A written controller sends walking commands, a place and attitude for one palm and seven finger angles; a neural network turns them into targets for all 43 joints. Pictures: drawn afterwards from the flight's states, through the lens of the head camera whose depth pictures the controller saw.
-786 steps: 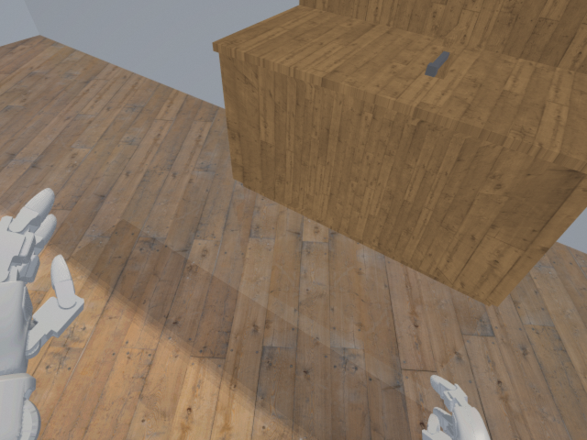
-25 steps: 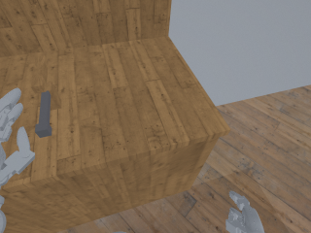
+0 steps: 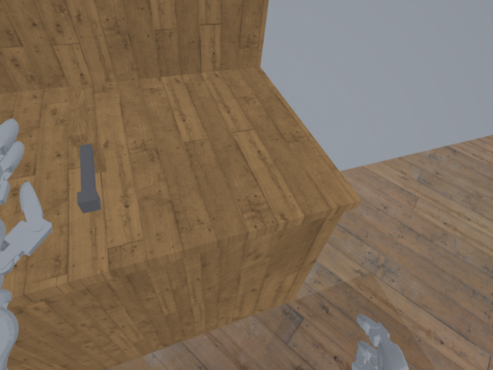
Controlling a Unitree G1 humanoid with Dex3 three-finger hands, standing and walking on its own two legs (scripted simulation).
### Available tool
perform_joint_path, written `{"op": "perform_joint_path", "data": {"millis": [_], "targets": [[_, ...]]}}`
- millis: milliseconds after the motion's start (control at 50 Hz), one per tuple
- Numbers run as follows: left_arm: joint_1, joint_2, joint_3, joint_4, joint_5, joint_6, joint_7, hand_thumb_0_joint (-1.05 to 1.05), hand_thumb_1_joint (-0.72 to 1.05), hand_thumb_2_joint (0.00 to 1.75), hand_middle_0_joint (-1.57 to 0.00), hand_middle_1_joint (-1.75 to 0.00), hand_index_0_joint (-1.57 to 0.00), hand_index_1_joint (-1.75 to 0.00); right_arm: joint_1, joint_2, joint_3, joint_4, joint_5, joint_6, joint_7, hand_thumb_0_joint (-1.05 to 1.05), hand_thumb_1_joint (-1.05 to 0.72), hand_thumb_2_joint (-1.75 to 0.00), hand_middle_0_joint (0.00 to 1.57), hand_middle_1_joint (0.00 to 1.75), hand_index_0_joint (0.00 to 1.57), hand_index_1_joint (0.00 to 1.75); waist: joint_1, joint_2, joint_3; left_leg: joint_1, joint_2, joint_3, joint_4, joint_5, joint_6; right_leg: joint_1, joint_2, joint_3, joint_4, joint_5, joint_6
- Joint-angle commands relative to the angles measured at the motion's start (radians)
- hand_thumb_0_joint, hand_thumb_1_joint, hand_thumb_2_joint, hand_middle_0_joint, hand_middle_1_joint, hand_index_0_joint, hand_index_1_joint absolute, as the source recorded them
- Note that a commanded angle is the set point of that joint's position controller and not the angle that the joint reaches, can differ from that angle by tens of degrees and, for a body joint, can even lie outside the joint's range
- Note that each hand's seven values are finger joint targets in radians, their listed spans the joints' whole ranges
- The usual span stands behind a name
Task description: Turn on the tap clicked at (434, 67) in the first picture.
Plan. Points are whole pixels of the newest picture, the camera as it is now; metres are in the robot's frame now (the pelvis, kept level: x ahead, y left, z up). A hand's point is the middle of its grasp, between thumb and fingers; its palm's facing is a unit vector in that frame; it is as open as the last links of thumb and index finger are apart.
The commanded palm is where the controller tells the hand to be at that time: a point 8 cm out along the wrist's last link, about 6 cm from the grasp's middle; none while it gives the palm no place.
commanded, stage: come to a stop and stand still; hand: left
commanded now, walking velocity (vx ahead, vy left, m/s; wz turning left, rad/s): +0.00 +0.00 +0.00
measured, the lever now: (89, 201) +0.34 +0.30 +0.06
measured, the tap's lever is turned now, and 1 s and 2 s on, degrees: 0 0 0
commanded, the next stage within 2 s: look again from close up in 0.78 s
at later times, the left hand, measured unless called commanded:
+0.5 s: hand (48, 231) +0.22 +0.26 +0.17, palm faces +0.41 -0.85 -0.32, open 7.4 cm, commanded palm +0.16 +0.29 +0.18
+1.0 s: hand (53, 230) +0.22 +0.25 +0.17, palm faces +0.41 -0.85 -0.34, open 7.4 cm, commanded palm +0.17 +0.29 +0.18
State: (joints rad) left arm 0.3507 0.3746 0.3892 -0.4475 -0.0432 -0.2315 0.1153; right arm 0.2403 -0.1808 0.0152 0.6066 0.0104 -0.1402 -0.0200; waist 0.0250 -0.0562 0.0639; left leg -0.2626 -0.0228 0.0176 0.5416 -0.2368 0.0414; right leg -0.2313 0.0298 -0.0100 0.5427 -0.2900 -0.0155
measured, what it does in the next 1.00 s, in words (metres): stands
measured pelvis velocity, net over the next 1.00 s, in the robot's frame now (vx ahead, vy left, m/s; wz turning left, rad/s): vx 0.01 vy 0.01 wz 0.03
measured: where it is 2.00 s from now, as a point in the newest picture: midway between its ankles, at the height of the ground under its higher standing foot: outside the picture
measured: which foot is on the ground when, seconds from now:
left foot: down 0.00-1.00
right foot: down 0.00-1.00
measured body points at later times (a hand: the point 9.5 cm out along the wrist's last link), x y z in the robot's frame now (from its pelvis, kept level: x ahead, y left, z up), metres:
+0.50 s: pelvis +0.01 +0.01 +0.01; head +0.01 +0.03 +0.46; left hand +0.19 +0.30 +0.19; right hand +0.19 -0.21 -0.06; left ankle +0.04 +0.09 -0.73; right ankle +0.01 -0.11 -0.73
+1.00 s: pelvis +0.01 +0.01 +0.01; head +0.02 +0.02 +0.46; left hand +0.20 +0.30 +0.18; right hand +0.20 -0.21 -0.06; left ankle +0.04 +0.09 -0.73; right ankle +0.01 -0.11 -0.73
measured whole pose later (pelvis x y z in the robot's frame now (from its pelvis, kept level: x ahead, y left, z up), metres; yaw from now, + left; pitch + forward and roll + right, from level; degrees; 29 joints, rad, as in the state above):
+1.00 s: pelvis +0.01 +0.01 +0.01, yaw +1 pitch -1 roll -2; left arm 0.42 0.35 0.32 -0.46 -0.04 -0.18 0.12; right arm 0.21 -0.19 0.03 0.59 0.01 -0.09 -0.03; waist 0.02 -0.01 0.04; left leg -0.22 -0.03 -0.01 0.45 -0.21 0.04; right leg -0.13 0.02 -0.03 0.37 -0.22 0.00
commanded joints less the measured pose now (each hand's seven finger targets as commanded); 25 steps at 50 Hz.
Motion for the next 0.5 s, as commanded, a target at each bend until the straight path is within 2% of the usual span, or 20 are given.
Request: {"op": "perform_joint_path", "data": {"millis": [0, 40, 60, 100, 140, 160, 180, 240, 320, 420, 460, 480], "targets": [[-0.110, 0.122, 0.022, -0.247, 0.027, -0.053, 0.000, 0.00, 0.90, 0.90, -0.20, -0.30, -0.20, -0.30, -0.116, -0.137, -0.047, -0.189, -0.003, -0.065, 0.004, 0.00, -0.90, -0.90, 0.20, 0.30, 0.20, 0.30, -0.007, 0.252, -0.087, -0.030, 0.209, -0.261, -0.315, -0.161, 0.049, 0.024, -0.029, 0.028, 0.022, -0.043, 0.006], [-0.071, 0.134, 0.043, -0.224, 0.030, -0.047, 0.003, 0.00, 0.90, 0.90, -0.20, -0.30, -0.20, -0.30, -0.101, -0.142, -0.048, -0.189, -0.002, -0.062, 0.008, 0.00, -0.90, -0.90, 0.20, 0.30, 0.20, 0.30, -0.006, 0.160, -0.104, -0.047, 0.190, -0.226, -0.279, -0.174, 0.039, 0.084, -0.032, 0.017, -0.091, 0.008, 0.010], [-0.061, 0.155, 0.066, -0.241, 0.032, -0.047, 0.005, 0.00, 0.90, 0.90, -0.20, -0.30, -0.20, -0.30, -0.106, -0.142, -0.045, -0.188, -0.001, -0.060, 0.008, 0.00, -0.90, -0.90, 0.20, 0.30, 0.20, 0.30, -0.007, 0.159, -0.122, -0.012, 0.171, -0.204, -0.266, -0.139, 0.021, 0.090, -0.029, 0.009, -0.136, 0.033, 0.011], [-0.067, 0.141, 0.058, -0.234, 0.032, -0.043, 0.004, 0.00, 0.90, 0.90, -0.20, -0.30, -0.20, -0.30, -0.107, -0.144, -0.046, -0.189, -0.002, -0.054, 0.007, 0.00, -0.90, -0.90, 0.20, 0.30, 0.20, 0.30, -0.008, 0.169, -0.121, -0.067, 0.157, -0.195, -0.296, -0.239, 0.002, 0.134, -0.024, 0.013, -0.133, 0.023, 0.007], [-0.051, 0.143, 0.068, -0.207, 0.031, -0.041, 0.006, 0.00, 0.90, 0.90, -0.20, -0.30, -0.20, -0.30, -0.107, -0.142, -0.047, -0.191, 0.001, -0.049, 0.004, 0.00, -0.90, -0.90, 0.20, 0.30, 0.20, 0.30, -0.007, 0.171, -0.100, -0.110, 0.150, -0.187, -0.311, -0.318, 0.008, 0.144, -0.024, 0.020, -0.137, 0.010, 0.005], [-0.055, 0.151, 0.073, -0.220, 0.032, -0.040, 0.007, 0.00, 0.90, 0.90, -0.20, -0.30, -0.20, -0.30, -0.113, -0.139, -0.042, -0.190, 0.003, -0.048, 0.002, 0.00, -0.90, -0.90, 0.20, 0.30, 0.20, 0.30, -0.008, 0.190, -0.099, -0.092, 0.146, -0.183, -0.316, -0.318, 0.003, 0.128, -0.023, 0.016, -0.144, 0.015, 0.005], [-0.053, 0.138, 0.064, -0.196, 0.029, -0.040, 0.007, 0.00, 0.90, 0.90, -0.20, -0.30, -0.20, -0.30, -0.105, -0.138, -0.040, -0.184, -0.001, -0.046, -0.001, 0.00, -0.90, -0.90, 0.20, 0.30, 0.20, 0.30, -0.010, 0.176, -0.098, -0.099, 0.144, -0.187, -0.315, -0.327, 0.006, 0.133, -0.022, 0.016, -0.152, 0.013, 0.007], [-0.075, 0.133, 0.049, -0.194, 0.029, -0.037, 0.008, 0.00, 0.90, 0.90, -0.20, -0.30, -0.20, -0.30, -0.104, -0.137, -0.041, -0.185, 0.001, -0.048, -0.003, 0.00, -0.90, -0.90, 0.20, 0.30, 0.20, 0.30, -0.009, 0.123, -0.108, -0.064, 0.123, -0.152, -0.266, -0.248, 0.005, 0.132, -0.041, 0.038, -0.199, 0.034, 0.001], [-0.096, 0.116, 0.014, -0.206, 0.027, -0.032, 0.010, 0.00, 0.90, 0.90, -0.20, -0.30, -0.20, -0.30, -0.107, -0.142, -0.042, -0.176, 0.000, -0.050, -0.005, 0.00, -0.90, -0.90, 0.20, 0.30, 0.20, 0.30, -0.010, 0.124, -0.122, 0.012, 0.104, -0.132, -0.223, -0.097, -0.004, 0.100, -0.052, 0.048, -0.214, 0.090, -0.005], [-0.080, 0.128, 0.024, -0.220, 0.020, -0.027, 0.016, 0.00, 0.90, 0.90, -0.20, -0.30, -0.20, -0.30, -0.115, -0.143, -0.045, -0.172, 0.002, -0.044, -0.008, 0.00, -0.90, -0.90, 0.20, 0.30, 0.20, 0.30, -0.006, 0.113, -0.152, 0.062, 0.098, -0.119, -0.185, 0.073, -0.008, 0.115, -0.066, 0.046, -0.201, 0.190, -0.007], [-0.059, 0.153, 0.049, -0.232, 0.017, -0.027, 0.019, 0.00, 0.90, 0.90, -0.20, -0.30, -0.20, -0.30, -0.127, -0.138, -0.043, -0.173, 0.007, -0.040, -0.009, 0.00, -0.90, -0.90, 0.20, 0.30, 0.20, 0.30, -0.005, 0.132, -0.161, 0.081, 0.100, -0.118, -0.175, 0.145, -0.013, 0.119, -0.071, 0.039, -0.195, 0.226, -0.006], [-0.036, 0.132, 0.039, -0.213, 0.012, -0.025, 0.018, 0.00, 0.90, 0.90, -0.20, -0.30, -0.20, -0.30, -0.119, -0.141, -0.044, -0.172, 0.003, -0.034, -0.009, 0.00, -0.90, -0.90, 0.20, 0.30, 0.20, 0.30, -0.005, 0.120, -0.164, 0.071, 0.100, -0.119, -0.170, 0.167, -0.011, 0.130, -0.070, 0.038, -0.192, 0.233, -0.006]]}}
